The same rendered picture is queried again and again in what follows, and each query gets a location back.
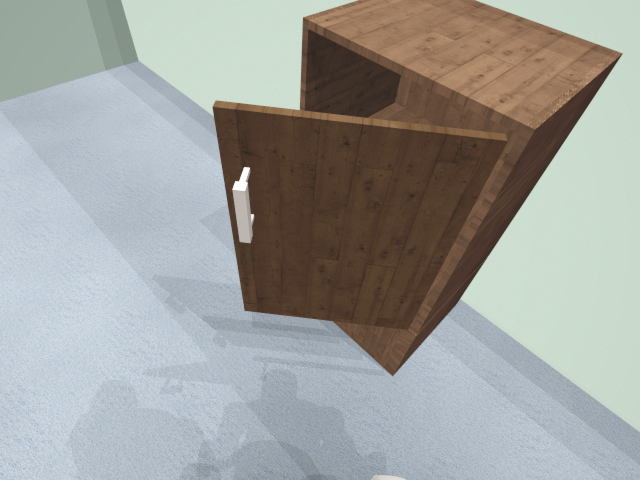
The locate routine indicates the handle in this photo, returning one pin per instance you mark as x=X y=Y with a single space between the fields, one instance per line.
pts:
x=242 y=207

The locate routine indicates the cupboard door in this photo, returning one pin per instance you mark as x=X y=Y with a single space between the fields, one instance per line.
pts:
x=353 y=217

